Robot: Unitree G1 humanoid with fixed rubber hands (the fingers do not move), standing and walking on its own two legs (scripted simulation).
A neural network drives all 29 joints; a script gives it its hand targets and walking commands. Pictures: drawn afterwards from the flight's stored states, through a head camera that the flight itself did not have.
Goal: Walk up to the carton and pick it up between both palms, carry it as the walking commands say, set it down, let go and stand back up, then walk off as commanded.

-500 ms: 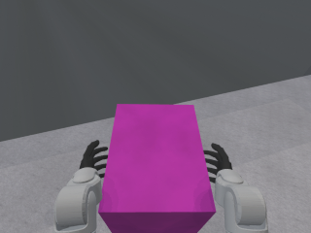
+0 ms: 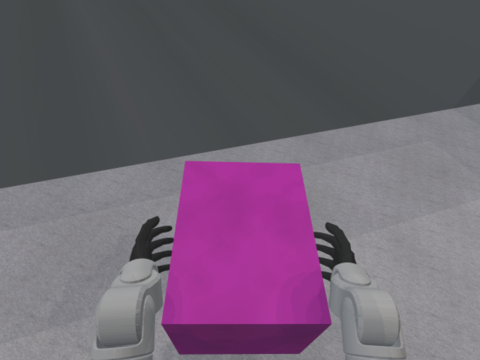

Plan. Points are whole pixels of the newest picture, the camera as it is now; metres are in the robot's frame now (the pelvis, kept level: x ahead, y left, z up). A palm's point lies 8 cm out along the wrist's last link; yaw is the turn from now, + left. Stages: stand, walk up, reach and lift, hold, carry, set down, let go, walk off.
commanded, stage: carry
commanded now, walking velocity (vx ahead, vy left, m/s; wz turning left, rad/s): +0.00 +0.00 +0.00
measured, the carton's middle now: (241, 255) +0.34 +0.01 -0.01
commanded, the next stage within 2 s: hold in 0.78 s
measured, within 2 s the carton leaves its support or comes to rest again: neither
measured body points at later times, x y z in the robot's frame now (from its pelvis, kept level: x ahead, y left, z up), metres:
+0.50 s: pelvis -0.01 -0.01 +0.00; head -0.03 +0.00 +0.45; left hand +0.27 +0.15 +0.06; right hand +0.27 -0.16 +0.05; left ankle +0.00 +0.07 -0.72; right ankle +0.10 -0.10 -0.72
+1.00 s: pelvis +0.00 -0.01 +0.00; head -0.02 +0.00 +0.45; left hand +0.28 +0.15 +0.03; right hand +0.29 -0.16 +0.04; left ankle +0.00 +0.07 -0.72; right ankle +0.10 -0.10 -0.72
